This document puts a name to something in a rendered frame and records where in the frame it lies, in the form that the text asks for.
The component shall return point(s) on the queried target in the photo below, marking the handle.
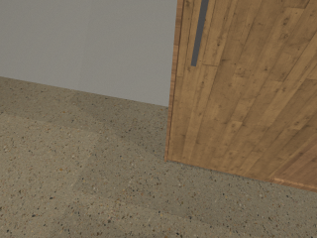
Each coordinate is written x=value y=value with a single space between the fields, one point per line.
x=199 y=31

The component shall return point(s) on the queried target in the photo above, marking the wardrobe door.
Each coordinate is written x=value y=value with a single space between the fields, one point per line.
x=303 y=167
x=250 y=104

